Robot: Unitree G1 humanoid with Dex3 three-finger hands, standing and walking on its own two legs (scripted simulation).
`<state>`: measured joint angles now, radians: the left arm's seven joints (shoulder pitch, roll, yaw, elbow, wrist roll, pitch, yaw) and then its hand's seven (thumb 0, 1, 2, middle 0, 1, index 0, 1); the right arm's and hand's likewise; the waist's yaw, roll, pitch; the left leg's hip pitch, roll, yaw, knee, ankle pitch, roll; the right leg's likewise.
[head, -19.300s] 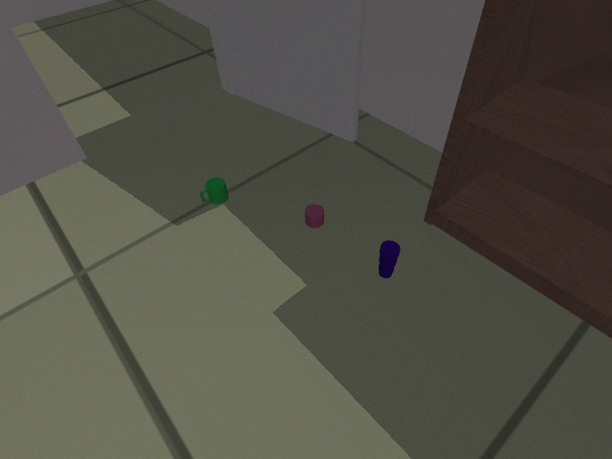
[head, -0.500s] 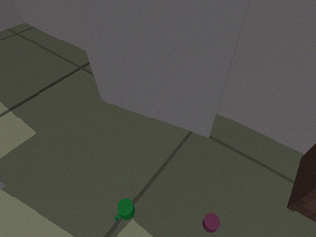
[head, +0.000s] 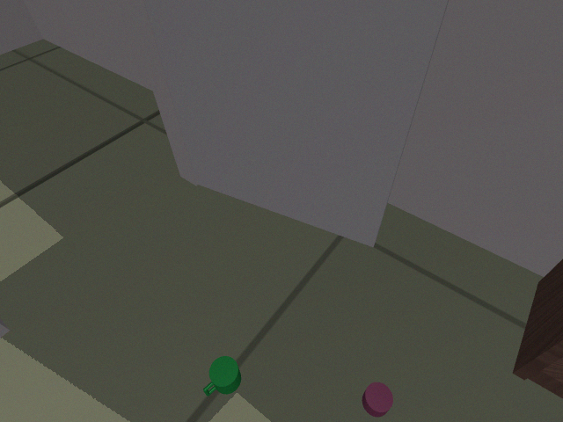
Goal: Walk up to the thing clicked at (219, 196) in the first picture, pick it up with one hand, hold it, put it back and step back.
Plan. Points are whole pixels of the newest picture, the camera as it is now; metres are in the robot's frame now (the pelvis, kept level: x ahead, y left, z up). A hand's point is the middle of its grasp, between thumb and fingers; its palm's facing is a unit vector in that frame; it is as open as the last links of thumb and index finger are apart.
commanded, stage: stand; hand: left
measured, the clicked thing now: (221, 378) +0.40 +0.23 -0.74
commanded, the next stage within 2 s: none
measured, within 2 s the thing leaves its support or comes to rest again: neither
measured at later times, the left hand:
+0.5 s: hand out of the picture +0.07 +0.25 -0.16, palm faces -0.02 -0.94 -0.34, open 7.4 cm
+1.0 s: hand out of the picture +0.07 +0.25 -0.16, palm faces -0.02 -0.94 -0.34, open 7.4 cm
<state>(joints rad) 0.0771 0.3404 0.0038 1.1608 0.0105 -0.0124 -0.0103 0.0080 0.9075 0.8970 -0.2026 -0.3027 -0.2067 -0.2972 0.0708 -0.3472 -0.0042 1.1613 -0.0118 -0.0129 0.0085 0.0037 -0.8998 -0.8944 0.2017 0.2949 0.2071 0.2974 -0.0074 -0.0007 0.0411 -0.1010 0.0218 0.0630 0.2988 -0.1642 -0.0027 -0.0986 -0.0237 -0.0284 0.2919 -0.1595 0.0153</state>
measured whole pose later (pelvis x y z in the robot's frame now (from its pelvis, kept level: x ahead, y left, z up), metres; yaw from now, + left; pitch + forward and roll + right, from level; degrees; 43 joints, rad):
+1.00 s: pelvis +0.00 +0.00 +0.00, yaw +1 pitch -2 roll +0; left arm 0.12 0.35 0.00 1.14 0.01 -0.01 -0.01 0.01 0.91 0.90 -0.20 -0.30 -0.21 -0.30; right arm 0.11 -0.35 0.00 1.15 -0.01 -0.01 0.01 0.00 -0.90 -0.89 0.20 0.29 0.21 0.30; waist 0.00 0.00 0.04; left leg -0.10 0.02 0.05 0.30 -0.16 0.00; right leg -0.10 -0.03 -0.04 0.30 -0.17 0.02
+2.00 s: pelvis +0.00 +0.00 +0.00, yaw +1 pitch -2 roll +0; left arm 0.12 0.35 0.00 1.13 0.01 -0.01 -0.01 0.01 0.91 0.90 -0.20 -0.30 -0.21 -0.30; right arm 0.11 -0.35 0.00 1.14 -0.01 -0.01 0.01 0.00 -0.90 -0.89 0.20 0.29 0.21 0.30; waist 0.00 0.00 0.04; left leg -0.09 0.02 0.05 0.30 -0.17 0.00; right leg -0.08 -0.03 -0.04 0.29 -0.17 0.02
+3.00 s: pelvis +0.01 +0.00 +0.00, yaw +1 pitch -2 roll +0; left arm 0.13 0.35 0.00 1.13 0.01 -0.01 -0.01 0.01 0.91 0.90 -0.20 -0.30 -0.21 -0.30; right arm 0.11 -0.35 0.00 1.13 -0.01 -0.01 0.01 0.00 -0.90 -0.89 0.20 0.30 0.21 0.30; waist 0.00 0.00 0.04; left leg -0.09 0.01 0.05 0.30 -0.19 0.00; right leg -0.08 -0.04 -0.04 0.29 -0.18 0.02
